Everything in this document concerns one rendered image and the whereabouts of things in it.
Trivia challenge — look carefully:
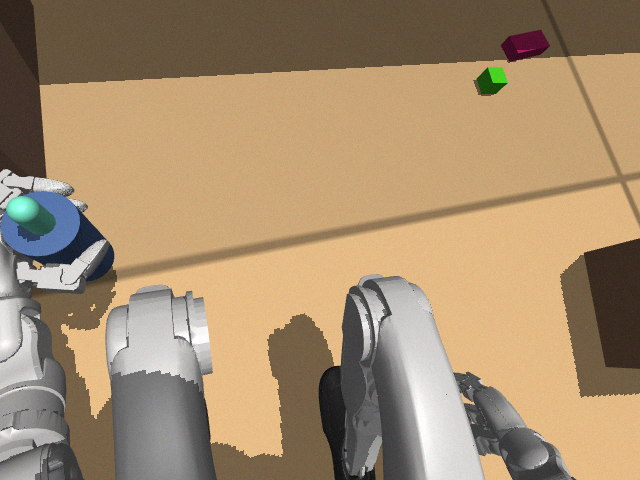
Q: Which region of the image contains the right robot hand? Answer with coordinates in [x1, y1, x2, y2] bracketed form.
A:
[453, 372, 528, 456]

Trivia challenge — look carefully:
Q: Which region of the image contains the right robot arm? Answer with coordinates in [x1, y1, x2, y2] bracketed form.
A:
[499, 428, 577, 480]

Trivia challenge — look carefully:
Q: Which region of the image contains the right robot foot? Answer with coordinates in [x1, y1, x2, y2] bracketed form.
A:
[319, 366, 375, 480]

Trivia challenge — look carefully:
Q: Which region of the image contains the left robot hand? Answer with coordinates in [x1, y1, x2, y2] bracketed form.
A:
[0, 169, 110, 299]

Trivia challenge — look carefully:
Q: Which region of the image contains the left robot arm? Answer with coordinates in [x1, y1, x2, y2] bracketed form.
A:
[0, 295, 85, 480]

